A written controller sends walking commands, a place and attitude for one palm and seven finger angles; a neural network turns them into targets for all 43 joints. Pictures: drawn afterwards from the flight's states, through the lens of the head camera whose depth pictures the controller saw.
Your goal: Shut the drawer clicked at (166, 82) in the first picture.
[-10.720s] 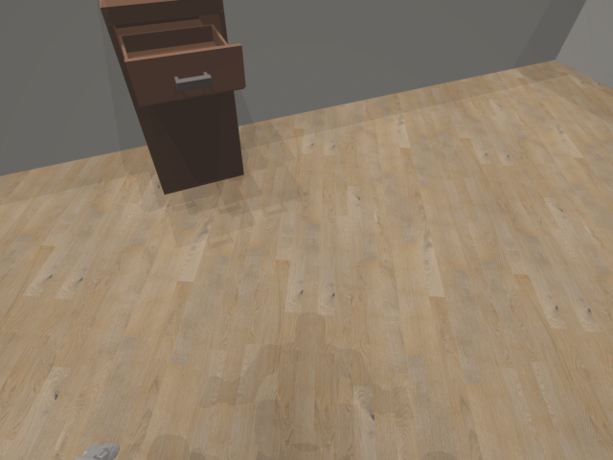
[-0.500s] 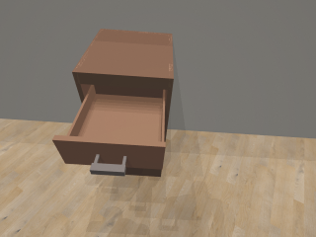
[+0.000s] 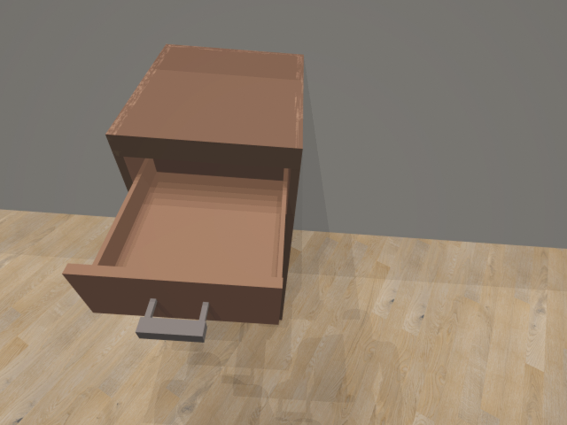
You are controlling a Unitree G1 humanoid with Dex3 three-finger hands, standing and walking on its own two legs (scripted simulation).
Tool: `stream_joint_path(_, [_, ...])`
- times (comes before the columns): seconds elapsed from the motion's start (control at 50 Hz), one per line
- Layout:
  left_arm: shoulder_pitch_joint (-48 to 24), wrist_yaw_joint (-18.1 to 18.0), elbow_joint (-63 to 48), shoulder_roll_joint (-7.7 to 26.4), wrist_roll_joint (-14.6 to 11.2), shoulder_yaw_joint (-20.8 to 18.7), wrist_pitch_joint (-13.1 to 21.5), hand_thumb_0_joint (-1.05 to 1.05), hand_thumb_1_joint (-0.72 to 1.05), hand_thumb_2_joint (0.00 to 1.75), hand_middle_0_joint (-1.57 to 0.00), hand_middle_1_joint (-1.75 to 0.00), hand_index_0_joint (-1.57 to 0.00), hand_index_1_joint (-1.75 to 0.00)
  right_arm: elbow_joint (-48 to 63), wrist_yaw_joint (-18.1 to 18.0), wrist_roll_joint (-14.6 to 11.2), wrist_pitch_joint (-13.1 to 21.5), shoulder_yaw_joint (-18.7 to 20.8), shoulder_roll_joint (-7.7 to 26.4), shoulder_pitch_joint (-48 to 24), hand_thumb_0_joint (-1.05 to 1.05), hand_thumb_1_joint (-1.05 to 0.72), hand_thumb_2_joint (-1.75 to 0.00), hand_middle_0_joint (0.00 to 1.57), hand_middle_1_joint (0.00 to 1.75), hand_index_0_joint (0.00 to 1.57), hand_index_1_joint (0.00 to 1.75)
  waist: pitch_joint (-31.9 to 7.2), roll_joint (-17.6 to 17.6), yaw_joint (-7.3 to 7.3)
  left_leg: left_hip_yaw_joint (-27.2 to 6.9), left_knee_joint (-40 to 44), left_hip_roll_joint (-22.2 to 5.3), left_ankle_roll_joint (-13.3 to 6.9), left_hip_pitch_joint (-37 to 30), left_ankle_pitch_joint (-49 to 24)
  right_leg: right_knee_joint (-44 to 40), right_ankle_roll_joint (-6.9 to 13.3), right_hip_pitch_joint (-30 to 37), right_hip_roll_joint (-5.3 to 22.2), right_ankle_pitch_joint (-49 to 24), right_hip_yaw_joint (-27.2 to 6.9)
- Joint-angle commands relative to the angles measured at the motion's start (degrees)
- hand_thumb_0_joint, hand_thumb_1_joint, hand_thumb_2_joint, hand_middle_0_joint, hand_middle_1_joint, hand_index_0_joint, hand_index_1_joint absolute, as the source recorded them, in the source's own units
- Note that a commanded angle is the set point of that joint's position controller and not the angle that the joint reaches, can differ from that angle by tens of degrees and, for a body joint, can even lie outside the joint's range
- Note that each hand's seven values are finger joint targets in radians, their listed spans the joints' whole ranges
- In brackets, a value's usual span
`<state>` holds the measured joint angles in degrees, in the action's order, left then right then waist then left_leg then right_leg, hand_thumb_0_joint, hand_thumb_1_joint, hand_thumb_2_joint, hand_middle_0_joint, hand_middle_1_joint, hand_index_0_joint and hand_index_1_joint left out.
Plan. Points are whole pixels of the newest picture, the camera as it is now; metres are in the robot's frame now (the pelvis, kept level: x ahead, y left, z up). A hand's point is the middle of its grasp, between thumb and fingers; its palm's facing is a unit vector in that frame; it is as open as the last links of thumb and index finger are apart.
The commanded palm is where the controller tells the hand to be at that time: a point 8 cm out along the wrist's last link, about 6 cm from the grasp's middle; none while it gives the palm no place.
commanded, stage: come to a stop and stand still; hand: left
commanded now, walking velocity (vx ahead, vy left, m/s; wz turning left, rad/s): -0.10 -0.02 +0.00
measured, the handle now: (175, 317) +0.30 +0.20 -0.09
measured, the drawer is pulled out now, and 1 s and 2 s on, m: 0.29 0.29 0.29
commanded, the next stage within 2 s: look again from close up in 0.86 s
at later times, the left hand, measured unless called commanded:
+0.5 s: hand out of the picture -0.03 +0.21 -0.17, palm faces -0.02 -0.97 -0.25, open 7.4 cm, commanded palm none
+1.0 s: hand out of the picture -0.14 +0.16 -0.18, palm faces +0.02 -0.99 -0.14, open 7.4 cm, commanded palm none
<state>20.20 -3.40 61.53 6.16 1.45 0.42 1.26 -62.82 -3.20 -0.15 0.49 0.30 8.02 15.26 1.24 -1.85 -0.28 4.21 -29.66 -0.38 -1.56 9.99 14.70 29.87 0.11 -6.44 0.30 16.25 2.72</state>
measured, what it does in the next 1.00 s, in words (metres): shifts its weight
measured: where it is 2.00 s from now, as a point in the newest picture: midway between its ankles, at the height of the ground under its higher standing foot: outside the picture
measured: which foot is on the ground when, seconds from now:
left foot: down 0.00-1.00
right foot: down 0.00-1.00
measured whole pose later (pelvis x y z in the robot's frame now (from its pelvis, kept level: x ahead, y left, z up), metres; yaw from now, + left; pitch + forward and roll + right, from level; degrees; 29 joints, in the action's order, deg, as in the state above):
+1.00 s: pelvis -0.11 +0.01 -0.01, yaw +0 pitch -2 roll -1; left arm 22.4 -1.5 62.4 6.9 1.3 1.2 0.3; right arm -62.7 -0.7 0.8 -0.8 -0.1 8.3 19.2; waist -0.3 -0.1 0.1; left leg 2.8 -26.7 0.5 -2.2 16.9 10.3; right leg 28.5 0.9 -13.9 -1.0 16.7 0.2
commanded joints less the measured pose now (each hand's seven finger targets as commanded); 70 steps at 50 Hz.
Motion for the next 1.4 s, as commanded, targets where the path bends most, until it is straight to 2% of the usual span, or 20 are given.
stream_joint_path(0.0, [4.3,-0.2,-3.4,7.3,-0.8,-2.2,-0.5,0.0,0.9,0.9,-0.2,-0.3,-0.2,-0.3,3.0,0.2,0.3,0.2,1.5,6.8,4.4,0.0,-0.9,-0.9,0.2,0.3,0.2,0.3,-0.6,3.1,0.46,-5.0,2.2,-7.4,-1.6,-4.7,-40.0,-0.6,1.1,-3.8,6.5,-30.5,-3.6])
stream_joint_path(0.06, [3.6,0.0,-4.7,6.6,-0.6,-2.2,-0.9,0.0,0.9,0.9,-0.2,-0.3,-0.2,-0.3,4.0,0.4,0.4,0.4,1.5,7.0,3.5,0.0,-0.9,-0.9,0.2,0.3,0.2,0.3,-2.1,4.1,0.05,-6.3,3.9,-8.5,-2.7,-5.7,-39.7,-1.3,0.7,-4.0,5.0,-21.1,-3.2])
stream_joint_path(0.1, [3.9,0.1,-5.1,6.9,-0.6,-2.1,-0.8,0.0,0.9,0.9,-0.2,-0.3,-0.2,-0.3,4.7,0.6,0.5,0.3,1.3,7.0,2.4,0.0,-0.9,-0.9,0.2,0.3,0.2,0.3,-2.7,2.7,-0.47,-6.3,3.9,-7.9,-2.3,-4.4,-32.2,-3.6,1.1,-3.0,5.4,-20.2,-4.3])
stream_joint_path(0.12, [4.2,-1.8,-4.1,10.3,0.1,-2.3,0.5,0.0,0.9,0.9,-0.2,-0.3,-0.2,-0.3,8.6,0.8,-0.1,0.7,2.4,9.9,-1.9,0.0,-0.9,-0.9,0.2,0.3,0.2,0.3,0.0,0.9,-0.59,-2.7,-9.3,-7.8,0.5,-2.5,-39.5,-6.2,-0.8,-8.1,7.3,-41.2,-6.0])
stream_joint_path(0.14, [3.2,-1.2,-7.3,12.6,-0.2,-3.0,1.1,0.0,0.9,0.9,-0.2,-0.3,-0.2,-0.3,10.2,1.9,0.5,0.6,1.9,6.9,1.7,0.0,-0.9,-0.9,0.2,0.3,0.2,0.3,-4.3,-1.5,0.59,-3.9,-8.4,-4.5,0.1,4.6,-13.6,-2.8,2.7,-0.4,10.8,-43.6,-9.9])
stream_joint_path(0.16, [0.4,-0.5,-8.0,13.9,-0.3,-2.7,1.4,0.0,0.9,0.9,-0.2,-0.3,-0.2,-0.3,10.6,2.4,0.7,0.2,1.5,5.8,-0.3,0.0,-0.9,-0.9,0.2,0.3,0.2,0.3,-5.8,-0.6,0.99,-1.9,-4.9,-2.2,0.4,6.0,-0.7,-1.8,4.7,1.8,13.7,-48.0,-11.7])
stream_joint_path(0.18, [-1.4,-0.3,-8.1,13.8,-0.3,-2.2,1.2,0.0,0.9,0.9,-0.2,-0.3,-0.2,-0.3,10.3,2.5,0.6,-0.2,1.3,5.6,0.9,0.0,-0.9,-0.9,0.2,0.3,0.2,0.3,-7.7,-3.0,2.21,-1.3,-2.4,-1.4,0.5,4.9,1.4,-0.2,5.5,2.2,12.2,-42.6,-9.2])
stream_joint_path(0.2, [-2.2,-0.2,-9.0,12.6,-0.4,-2.1,1.0,0.0,0.9,0.9,-0.2,-0.3,-0.2,-0.3,10.2,2.5,0.7,0.1,1.4,6.3,2.3,0.0,-0.9,-0.9,0.2,0.3,0.2,0.3,-8.8,-3.7,2.67,-2.5,0.2,-2.2,0.1,2.5,-4.8,1.7,5.2,1.3,10.1,-37.6,-7.7])
stream_joint_path(0.24, [-1.8,-0.1,-9.8,10.9,-0.9,-1.7,0.1,0.0,0.9,0.9,-0.2,-0.3,-0.2,-0.3,10.0,2.2,1.0,0.4,1.5,9.2,2.7,0.0,-0.9,-0.9,0.2,0.3,0.2,0.3,-7.0,4.4,1.49,-8.3,1.1,-7.4,-2.0,-0.7,-21.1,2.5,3.0,-4.1,4.7,-16.0,-4.5])
stream_joint_path(0.26, [-1.2,0.0,-9.3,10.1,-0.9,-1.4,-0.5,0.0,0.9,0.9,-0.2,-0.3,-0.2,-0.3,10.1,2.0,1.1,0.5,1.3,9.4,1.0,0.0,-0.9,-0.9,0.2,0.3,0.2,0.3,-3.6,12.2,0.36,-10.4,3.9,-8.9,-3.4,1.2,-21.8,1.9,2.1,-5.6,2.9,-4.4,-3.2])
stream_joint_path(0.28, [-0.8,0.2,-8.7,10.5,-0.9,-1.2,-1.0,0.0,0.9,0.9,-0.2,-0.3,-0.2,-0.3,10.5,2.0,1.0,0.3,0.9,9.4,-0.6,0.0,-0.9,-0.9,0.2,0.3,0.2,0.3,-0.1,12.3,-0.46,-11.7,6.6,-9.3,-4.3,5.0,-15.0,0.7,1.8,-5.2,1.7,3.1,-2.3])
stream_joint_path(0.34, [-1.5,1.0,-8.4,10.6,-0.3,-0.8,-1.4,0.0,0.9,0.9,-0.2,-0.3,-0.2,-0.3,11.4,2.6,1.1,-0.5,1.0,9.6,-1.8,0.0,-0.9,-0.9,0.2,0.3,0.2,0.3,9.2,3.0,-0.14,-10.9,11.0,-5.7,-2.2,13.3,14.1,-5.3,2.7,-9.5,2.9,8.9,-5.7])
stream_joint_path(0.42, [-1.8,1.3,-9.3,11.6,-0.1,-1.3,-1.7,0.0,0.9,0.9,-0.2,-0.3,-0.2,-0.3,10.4,3.1,1.6,-0.9,1.4,10.7,1.1,0.0,-0.9,-0.9,0.2,0.3,0.2,0.3,10.0,0.9,0.41,-11.6,13.9,-5.4,-1.9,13.4,20.8,-6.3,2.4,-14.0,2.7,16.6,-6.2])
stream_joint_path(0.58, [1.2,1.8,-7.5,9.7,-0.4,-1.4,-1.2,0.0,0.9,0.9,-0.2,-0.3,-0.2,-0.3,8.5,2.7,1.5,-0.5,1.1,10.2,2.1,0.0,-0.9,-0.9,0.2,0.3,0.2,0.3,1.8,3.0,0.06,-11.6,14.6,-5.3,-2.0,9.5,17.7,-5.2,2.2,-10.0,2.1,11.4,-6.4])
stream_joint_path(0.78, [2.6,1.7,-3.3,8.0,-0.7,-0.4,0.1,0.0,0.9,0.9,-0.2,-0.3,-0.2,-0.3,4.0,2.4,0.9,0.2,0.4,7.0,5.3,0.0,-0.9,-0.9,0.2,0.3,0.2,0.3,3.3,0.6,1.26,-8.7,9.7,-3.8,-0.9,4.7,7.6,-11.2,3.1,-14.6,4.7,12.4,-10.6])
stream_joint_path(0.9, [4.5,1.5,-1.3,7.5,-0.3,-0.4,-0.3,0.0,0.9,0.9,-0.2,-0.3,-0.2,-0.3,2.3,2.5,1.1,-0.5,0.6,6.6,6.2,0.0,-0.9,-0.9,0.2,0.3,0.2,0.3,8.7,1.4,0.73,-9.7,11.3,-3.9,-0.7,8.8,14.2,-12.5,2.6,-18.4,3.9,19.9,-10.6])
stream_joint_path(0.96, [5.4,1.5,-0.6,6.6,-0.5,-0.3,-0.2,0.0,0.9,0.9,-0.2,-0.3,-0.2,-0.3,1.7,2.3,1.1,-0.4,0.5,5.7,6.7,0.0,-0.9,-0.9,0.2,0.3,0.2,0.3,7.1,2.1,0.74,-9.1,11.1,-3.8,-0.7,7.6,10.3,-11.2,2.6,-16.5,3.5,14.0,-9.8])
stream_joint_path(1.12, [5.4,1.4,-0.2,5.2,-0.5,-0.3,0.1,0.0,0.9,0.9,-0.2,-0.3,-0.2,-0.3,1.3,2.0,1.0,0.6,0.4,5.0,6.3,0.0,-0.9,-0.9,0.2,0.3,0.2,0.3,3.7,2.7,0.22,-10.2,12.4,-4.6,-0.9,7.7,9.8,-9.9,2.6,-12.4,3.8,8.8,-8.8])
stream_joint_path(1.22, [5.4,1.3,-0.1,5.4,-0.3,-0.4,0.0,0.0,0.9,0.9,-0.2,-0.3,-0.2,-0.3,1.0,2.1,1.0,0.4,0.6,5.0,6.4,0.0,-0.9,-0.9,0.2,0.3,0.2,0.3,6.3,2.7,0.02,-11.3,14.1,-5.0,-1.0,9.9,13.5,-10.1,2.3,-13.1,3.5,10.6,-8.5])
stream_joint_path(1.38, [5.3,1.1,0.3,4.8,-0.6,0.0,0.7,0.0,0.9,0.9,-0.2,-0.3,-0.2,-0.3,0.5,1.9,0.7,1.3,0.0,4.4,7.1,0.0,-0.9,-0.9,0.2,0.3,0.2,0.3,2.3,1.6,0.24,-9.7,12.2,-5.2,-1.1,4.3,1.6,-9.4,2.3,-9.6,4.2,-1.1,-7.8])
